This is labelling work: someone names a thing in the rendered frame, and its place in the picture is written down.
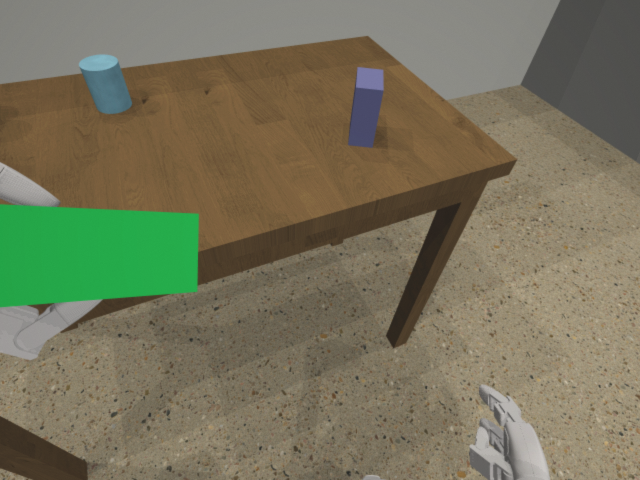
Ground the robot right hand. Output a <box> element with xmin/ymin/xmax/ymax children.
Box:
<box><xmin>469</xmin><ymin>385</ymin><xmax>550</xmax><ymax>480</ymax></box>

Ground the sponge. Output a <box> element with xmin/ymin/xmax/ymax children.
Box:
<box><xmin>0</xmin><ymin>204</ymin><xmax>199</xmax><ymax>307</ymax></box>

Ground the robot left hand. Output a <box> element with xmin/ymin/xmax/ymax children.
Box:
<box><xmin>0</xmin><ymin>162</ymin><xmax>103</xmax><ymax>360</ymax></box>

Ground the table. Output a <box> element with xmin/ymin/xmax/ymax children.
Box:
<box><xmin>0</xmin><ymin>36</ymin><xmax>517</xmax><ymax>480</ymax></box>

